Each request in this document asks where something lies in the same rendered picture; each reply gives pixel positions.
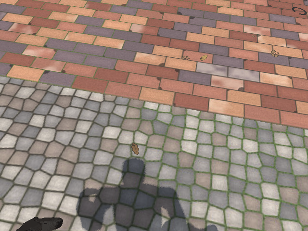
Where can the robot left hand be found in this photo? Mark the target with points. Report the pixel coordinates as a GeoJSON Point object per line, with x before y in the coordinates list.
{"type": "Point", "coordinates": [41, 224]}

